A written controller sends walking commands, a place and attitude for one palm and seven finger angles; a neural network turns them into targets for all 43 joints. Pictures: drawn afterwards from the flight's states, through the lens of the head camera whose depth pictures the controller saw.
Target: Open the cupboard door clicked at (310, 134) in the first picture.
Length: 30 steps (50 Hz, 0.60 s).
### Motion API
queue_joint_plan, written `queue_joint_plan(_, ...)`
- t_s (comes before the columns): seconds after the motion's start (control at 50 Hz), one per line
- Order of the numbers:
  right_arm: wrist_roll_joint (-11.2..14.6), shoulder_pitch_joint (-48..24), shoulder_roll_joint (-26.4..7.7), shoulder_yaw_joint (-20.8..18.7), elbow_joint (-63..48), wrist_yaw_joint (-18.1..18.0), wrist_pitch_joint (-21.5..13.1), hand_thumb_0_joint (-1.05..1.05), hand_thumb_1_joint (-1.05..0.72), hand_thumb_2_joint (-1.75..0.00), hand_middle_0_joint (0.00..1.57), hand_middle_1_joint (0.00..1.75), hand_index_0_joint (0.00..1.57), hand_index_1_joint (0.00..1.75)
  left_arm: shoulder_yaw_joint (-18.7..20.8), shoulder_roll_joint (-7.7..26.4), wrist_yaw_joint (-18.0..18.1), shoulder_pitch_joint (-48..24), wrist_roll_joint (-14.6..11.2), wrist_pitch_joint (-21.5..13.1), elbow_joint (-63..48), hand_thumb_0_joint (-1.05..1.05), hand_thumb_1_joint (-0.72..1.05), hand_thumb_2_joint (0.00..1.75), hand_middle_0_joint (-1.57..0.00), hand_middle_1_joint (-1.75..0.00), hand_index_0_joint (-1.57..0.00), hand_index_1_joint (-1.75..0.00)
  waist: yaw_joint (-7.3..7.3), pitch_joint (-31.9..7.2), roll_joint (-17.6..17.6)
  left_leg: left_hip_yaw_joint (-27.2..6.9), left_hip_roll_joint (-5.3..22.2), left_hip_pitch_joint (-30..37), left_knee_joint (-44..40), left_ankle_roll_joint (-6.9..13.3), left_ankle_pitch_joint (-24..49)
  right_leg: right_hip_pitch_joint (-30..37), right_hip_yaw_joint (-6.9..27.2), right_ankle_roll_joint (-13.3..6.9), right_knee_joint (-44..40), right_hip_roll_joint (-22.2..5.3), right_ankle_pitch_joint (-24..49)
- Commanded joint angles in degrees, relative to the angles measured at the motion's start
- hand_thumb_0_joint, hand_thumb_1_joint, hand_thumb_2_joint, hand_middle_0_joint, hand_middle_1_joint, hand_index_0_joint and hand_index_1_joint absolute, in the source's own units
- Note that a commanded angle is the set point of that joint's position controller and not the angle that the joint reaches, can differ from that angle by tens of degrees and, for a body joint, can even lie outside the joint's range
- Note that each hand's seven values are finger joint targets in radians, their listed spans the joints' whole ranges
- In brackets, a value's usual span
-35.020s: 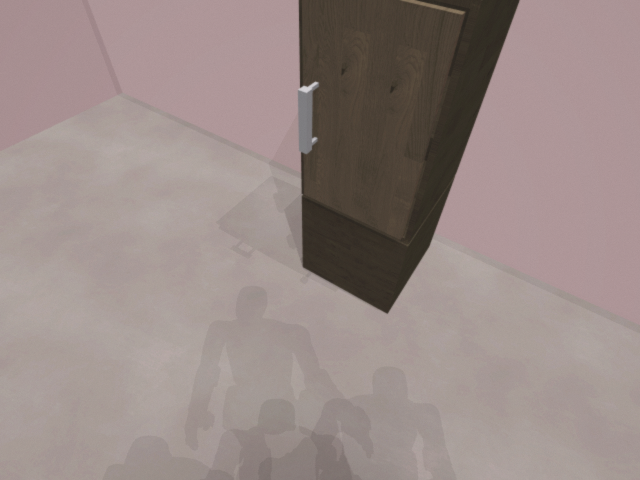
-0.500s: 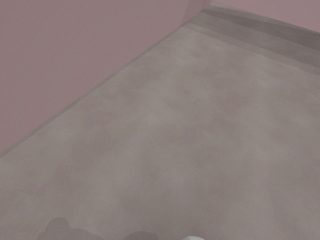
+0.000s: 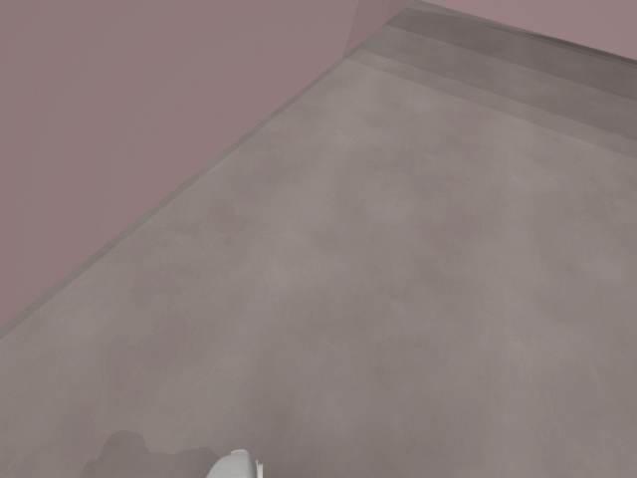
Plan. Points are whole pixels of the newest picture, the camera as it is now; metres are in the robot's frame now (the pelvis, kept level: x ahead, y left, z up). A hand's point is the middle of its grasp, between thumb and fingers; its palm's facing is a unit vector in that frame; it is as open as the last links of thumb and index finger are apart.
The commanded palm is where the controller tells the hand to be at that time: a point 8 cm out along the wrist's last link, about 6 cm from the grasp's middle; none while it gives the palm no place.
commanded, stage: walk to a spot facing it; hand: left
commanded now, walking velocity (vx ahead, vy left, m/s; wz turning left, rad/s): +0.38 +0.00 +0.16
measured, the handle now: out of the picture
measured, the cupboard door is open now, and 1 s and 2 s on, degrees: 55 55 55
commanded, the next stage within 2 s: turn to face it in 0.20 s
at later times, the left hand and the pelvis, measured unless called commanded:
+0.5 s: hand (212, 373) +0.29 +0.19 -0.18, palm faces +0.11 -0.97 -0.20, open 7.4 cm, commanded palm none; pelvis +0.21 -0.01 -0.02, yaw +7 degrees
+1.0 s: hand (194, 348) +0.33 +0.23 -0.16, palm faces +0.41 -0.86 -0.29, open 7.4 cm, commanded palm none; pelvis +0.31 -0.02 -0.02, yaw +24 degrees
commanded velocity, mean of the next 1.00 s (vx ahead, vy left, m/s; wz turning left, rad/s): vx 0.08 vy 0.00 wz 0.44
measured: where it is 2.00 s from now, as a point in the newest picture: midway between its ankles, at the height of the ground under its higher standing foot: (338, 424)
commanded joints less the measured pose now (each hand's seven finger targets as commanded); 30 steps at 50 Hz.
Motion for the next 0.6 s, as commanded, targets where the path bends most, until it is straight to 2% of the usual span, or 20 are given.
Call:
queue_joint_plan(0.0, 0.02, -2.28, -2.31, -0.29, -4.37, 0.68, -1.62, 0.0, -0.9, -0.9, 0.2, 0.3, 0.2, 0.3, 1.32, 7.72, 0.26, 5.2, -0.26, -1.25, -0.1, 0.0, 0.9, 0.9, -0.2, -0.3, -0.2, -0.3, 1.14, -1.24, -3.82, 1.02, -1.87, 3.18, -10.26, 1.09, 3.31, 4.56, 8.45, -6.06, -6.01, -15.25, 13.19)
queue_joint_plan(0.04, -0.26, 2.22, -4.13, -0.67, -2.71, 0.11, -2.06, 0.0, -0.9, -0.9, 0.2, 0.3, 0.2, 0.3, 1.25, 7.33, 0.3, 4.19, -0.46, -0.95, -0.04, 0.0, 0.9, 0.9, -0.2, -0.3, -0.2, -0.3, -1.92, -1.43, -2.22, 2.75, -3.96, 14.24, -15.29, 2.23, 5.98, -0.07, 4.76, -3.93, 1.37, -13.11, 18.11)
queue_joint_plan(0.06, -0.52, 8.19, -6.89, -1.38, -0.88, -0.29, -2.36, 0.0, -0.9, -0.9, 0.2, 0.3, 0.2, 0.3, 0.9, 6.02, 0.17, 4.02, -0.43, -0.83, -0.41, 0.0, 0.9, 0.9, -0.2, -0.3, -0.2, -0.3, -4.47, -3.83, 3.35, -0.76, -2.36, 25.83, -16.45, 4.3, 5.74, -7.11, 2.51, -2.07, 12.69, -10.16, 20.86)
queue_joint_plan(0.08, -1.31, 16.94, -12.85, -2.84, 0.94, -1.07, -2.62, 0.0, -0.9, -0.9, 0.2, 0.3, 0.2, 0.3, 0.39, 3.87, -0.05, 4.73, -0.69, -0.76, -1.98, 0.0, 0.9, 0.9, -0.2, -0.3, -0.2, -0.3, -7.66, -9.14, 13.97, -18.63, 10.52, 38.28, -18.57, 10.36, 4.63, -20.43, -1.67, 0.93, 28.49, -4.44, 7.34)
queue_joint_plan(0.1, -1.15, 22.62, -15.63, -3.24, 1.88, -1.7, -2.12, 0.0, -0.9, -0.9, 0.2, 0.3, 0.2, 0.3, -0.33, 3.48, -0.24, 2.22, -0.8, -1.03, -4.23, 0.0, 0.9, 0.9, -0.2, -0.3, -0.2, -0.3, -8.98, -12.25, 18.66, -32.74, 20.42, 42.57, -25.33, 16.67, 8.83, -28.04, -0.06, 1.82, 45.47, 0.24, -17.22)
queue_joint_plan(0.12, -0.89, 20.88, -15.53, -3.11, 1.6, -1.99, -1.59, 0.0, -0.9, -0.9, 0.2, 0.3, 0.2, 0.3, -0.04, 4.32, 0.03, -1.91, -0.45, -0.91, -5.69, 0.0, 0.9, 0.9, -0.2, -0.3, -0.2, -0.3, -8.23, -8.04, 12.17, -33.09, 21.35, 38.72, -26.38, 18.4, 8.47, -32.41, 5.51, 1.33, 52.46, -2.22, -17.38)
queue_joint_plan(0.14, -0.77, 16.84, -13.96, -2.78, 0.59, -1.88, -1.82, 0.0, -0.9, -0.9, 0.2, 0.3, 0.2, 0.3, 0.13, 3.69, 0.06, -3.96, -0.11, -0.85, -6.28, 0.0, 0.9, 0.9, -0.2, -0.3, -0.2, -0.3, -6.79, -4.5, 8.26, -29.38, 19.35, 29.83, -28.07, 17.19, 2.0, -33.27, 6.32, 1.45, 54.02, -3.94, -15.09)
queue_joint_plan(0.18, -0.56, 8.79, -9.16, -1.38, -1.48, -2.18, -2.16, 0.0, -0.9, -0.9, 0.2, 0.3, 0.2, 0.3, 0.32, 3.42, -0.64, -4.16, 0.28, 0.38, -5.33, 0.0, 0.9, 0.9, -0.2, -0.3, -0.2, -0.3, -2.61, 1.98, 11.11, -21.98, 15.07, 16.87, -32.04, 12.56, -3.0, -29.81, 7.85, 2.47, 48.96, -7.95, -8.26)
queue_joint_plan(0.2, -0.54, 6.92, -8.38, -0.91, -1.66, -2.26, -2.43, 0.0, -0.9, -0.9, 0.2, 0.3, 0.2, 0.3, 0.25, 2.45, -1.05, -2.39, 0.4, 1.14, -5.03, 0.0, 0.9, 0.9, -0.2, -0.3, -0.2, -0.3, -1.04, 2.75, 11.66, -17.08, 12.77, 14.27, -32.8, 10.99, -1.58, -27.02, 6.89, 2.84, 44.16, -8.07, -6.09)
queue_joint_plan(0.26, -0.48, 5.8, -8.87, -1.01, -1.66, -2.25, -2.54, 0.0, -0.9, -0.9, 0.2, 0.3, 0.2, 0.3, -0.13, 1.15, -1.5, -1.54, 0.1, 1.97, -4.98, 0.0, 0.9, 0.9, -0.2, -0.3, -0.2, -0.3, -0.02, -0.73, 10.51, -8.91, 8.52, 12.73, -32.11, 9.67, 1.07, -17.93, 3.14, 3.18, 29.23, -6.29, -3.57)
queue_joint_plan(0.32, -0.17, 5.1, -9.01, -1.28, -1.61, -2.22, -1.65, 0.0, -0.9, -0.9, 0.2, 0.3, 0.2, 0.3, -0.25, 1.15, -1.22, -1.3, 0.24, 1.97, -4.62, 0.0, 0.9, 0.9, -0.2, -0.3, -0.2, -0.3, 0.68, -2.24, 6.35, -8.76, 6.74, 9.38, -28.44, 10.01, -1.05, -8.98, 0.1, 4.17, 19.55, -3.63, 0.71)
queue_joint_plan(0.36, 0.18, 4.02, -8.42, -1.17, -1.65, -2.02, -0.93, 0.0, -0.9, -0.9, 0.2, 0.3, 0.2, 0.3, 0.29, 3.03, -0.81, 1.25, 0.32, 1.76, -4.05, 0.0, 0.9, 0.9, -0.2, -0.3, -0.2, -0.3, 2.53, -1.87, 2.8, -8.1, 3.5, 4.11, -23.53, 7.52, -5.1, -0.81, -0.36, 4.62, 13.38, -1.98, 3.58)
queue_joint_plan(0.38, 0.34, 2.98, -7.68, -0.9, -2.11, -1.9, -0.71, 0.0, -0.9, -0.9, 0.2, 0.3, 0.2, 0.3, 1.01, 5.3, -0.47, 3.49, 0.31, 1.55, -3.8, 0.0, 0.9, 0.9, -0.2, -0.3, -0.2, -0.3, 4.09, -2.19, 0.01, -6.15, 0.28, 1.22, -17.98, 5.44, -7.29, 3.16, 3.38, 4.28, 7.9, -4.72, 1.35)
queue_joint_plan(0.4, 0.59, 2.64, -4.92, -0.37, -3.11, -1.51, -0.26, 0.0, -0.9, -0.9, 0.2, 0.3, 0.2, 0.3, 1.96, 10.03, 0.06, 5.91, 0.61, 1.22, -3.55, 0.0, 0.9, 0.9, -0.2, -0.3, -0.2, -0.3, 5.59, -1.99, -10.81, -0.23, -5.84, -4.91, -6.52, 2.12, -14.62, 6.4, 15.15, 1.07, -0.63, -15.73, -1.89)
queue_joint_plan(0.42, 0.71, 3.33, -4.32, -0.61, -4.38, -1.45, 0.39, 0.0, -0.9, -0.9, 0.2, 0.3, 0.2, 0.3, 2.94, 14.65, 0.47, 7.88, 0.32, 1.57, -4.06, 0.0, 0.9, 0.9, -0.2, -0.3, -0.2, -0.3, 6.09, -4.67, -18.94, 0.1, -6.2, -5.89, 8.05, 1.36, -23.37, 5.56, 27.09, -4.9, -8.99, -27.32, -5.13)
queue_joint_plan(0.44, 0.59, 2.45, -5.39, -0.98, -4.82, -1.34, 0.62, 0.0, -0.9, -0.9, 0.2, 0.3, 0.2, 0.3, 2.77, 14.13, 0.63, 6.34, 0.03, 1.99, -5.0, 0.0, 0.9, 0.9, -0.2, -0.3, -0.2, -0.3, 5.93, -4.43, -13.37, -3.31, -4.42, -5.27, 17.04, 1.79, -22.68, 2.65, 26.93, -7.86, -10.01, -28.17, -5.49)
queue_joint_plan(0.46, 0.78, 3.9, -4.25, -0.96, -4.78, -0.99, 0.76, 0.0, -0.9, -0.9, 0.2, 0.3, 0.2, 0.3, 2.71, 13.12, 0.98, 2.27, 0.15, 2.49, -6.47, 0.0, 0.9, 0.9, -0.2, -0.3, -0.2, -0.3, 3.29, -2.55, -7.44, -3.37, -3.03, -4.42, 18.45, 1.98, -19.47, -0.72, 21.97, -7.98, -8.98, -27.5, -7.32)
queue_joint_plan(0.5, 0.7, 2.7, -4.77, -0.81, -3.59, -1.25, 1.42, 0.0, -0.9, -0.9, 0.2, 0.3, 0.2, 0.3, 2.23, 9.4, 1.6, -1.99, 0.32, 2.1, -7.29, 0.0, 0.9, 0.9, -0.2, -0.3, -0.2, -0.3, 1.65, -3.74, -14.14, -4.39, -0.63, -4.2, 19.57, 0.28, -16.49, -0.72, 12.64, -5.69, -4.51, -23.62, 11.45)
queue_joint_plan(0.54, 0.78, 2.88, -3.32, -0.36, -4.11, -0.92, 1.67, 0.0, -0.9, -0.9, 0.2, 0.3, 0.2, 0.3, 2.01, 8.66, 1.59, -2.66, 0.33, 2.0, -7.63, 0.0, 0.9, 0.9, -0.2, -0.3, -0.2, -0.3, 0.96, -4.68, -12.4, -2.52, -1.0, -0.68, 11.5, -0.62, -15.41, -0.33, 5.11, -4.67, -0.65, -22.02, 24.63)
queue_joint_plan(0.58, 0.75, 2.61, -2.2, 0.07, -4.32, -0.48, 1.52, 0.0, -0.9, -0.9, 0.2, 0.3, 0.2, 0.3, 2.34, 9.63, 1.53, -2.99, 0.34, 2.06, -7.61, 0.0, 0.9, 0.9, -0.2, -0.3, -0.2, -0.3, 0.71, -4.64, -7.97, 0.22, -2.43, 3.28, 0.58, -0.89, -10.63, -0.42, 1.54, -3.09, 3.37, -21.05, 28.69)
